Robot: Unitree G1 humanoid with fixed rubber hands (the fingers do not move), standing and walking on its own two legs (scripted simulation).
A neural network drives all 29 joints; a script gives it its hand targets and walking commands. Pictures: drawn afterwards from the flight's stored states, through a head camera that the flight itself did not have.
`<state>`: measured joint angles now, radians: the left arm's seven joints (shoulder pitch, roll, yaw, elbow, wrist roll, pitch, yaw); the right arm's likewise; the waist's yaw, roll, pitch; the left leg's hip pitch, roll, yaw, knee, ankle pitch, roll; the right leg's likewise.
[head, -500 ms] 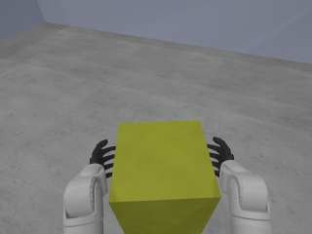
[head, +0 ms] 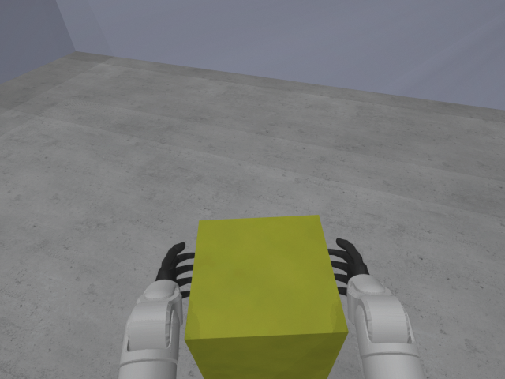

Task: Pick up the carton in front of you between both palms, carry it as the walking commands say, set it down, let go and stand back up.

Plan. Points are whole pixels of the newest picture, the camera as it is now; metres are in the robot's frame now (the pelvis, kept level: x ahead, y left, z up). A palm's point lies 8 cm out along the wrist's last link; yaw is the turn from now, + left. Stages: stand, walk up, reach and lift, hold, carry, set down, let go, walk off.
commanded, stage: carry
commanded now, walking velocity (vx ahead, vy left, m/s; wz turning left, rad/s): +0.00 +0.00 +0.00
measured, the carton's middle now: (263, 305) +0.29 +0.00 -0.05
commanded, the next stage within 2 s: hold in 1.08 s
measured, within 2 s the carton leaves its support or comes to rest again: neither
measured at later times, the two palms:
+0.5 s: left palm (166, 302) +0.25 +0.15 +0.04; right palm (363, 296) +0.25 -0.15 +0.05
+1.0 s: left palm (168, 310) +0.24 +0.14 +0.05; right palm (369, 304) +0.24 -0.16 +0.05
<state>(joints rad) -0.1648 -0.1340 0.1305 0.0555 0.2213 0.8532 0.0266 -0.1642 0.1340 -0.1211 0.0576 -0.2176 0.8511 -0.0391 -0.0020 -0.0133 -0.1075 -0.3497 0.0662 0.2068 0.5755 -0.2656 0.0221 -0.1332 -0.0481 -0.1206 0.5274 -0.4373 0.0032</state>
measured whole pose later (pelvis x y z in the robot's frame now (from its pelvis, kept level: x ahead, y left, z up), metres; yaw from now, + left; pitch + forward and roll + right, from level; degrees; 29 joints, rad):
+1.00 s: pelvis -0.05 -0.01 +0.00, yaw +0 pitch +2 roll +0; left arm -0.24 -0.15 0.19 0.19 0.26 0.74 0.02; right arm -0.24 0.15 -0.19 0.20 -0.25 0.73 -0.03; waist 0.00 -0.01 -0.09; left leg -0.38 0.09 0.20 0.51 -0.15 0.02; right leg -0.20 -0.02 -0.13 0.54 -0.37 -0.02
